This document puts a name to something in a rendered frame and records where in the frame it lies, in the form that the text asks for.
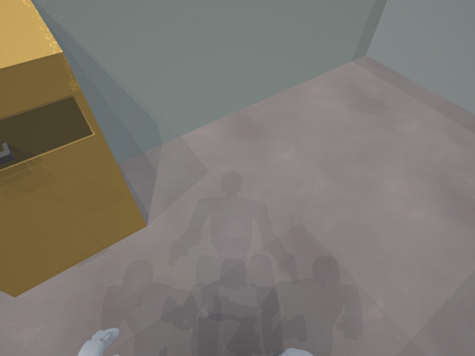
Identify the robot left hand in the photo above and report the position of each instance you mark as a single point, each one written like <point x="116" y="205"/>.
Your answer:
<point x="99" y="342"/>

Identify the drawer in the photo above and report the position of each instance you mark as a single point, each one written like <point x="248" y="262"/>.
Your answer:
<point x="43" y="128"/>

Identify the cabinet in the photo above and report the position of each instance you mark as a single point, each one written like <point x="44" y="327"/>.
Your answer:
<point x="65" y="205"/>

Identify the handle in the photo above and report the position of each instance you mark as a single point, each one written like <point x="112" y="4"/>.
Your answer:
<point x="6" y="155"/>

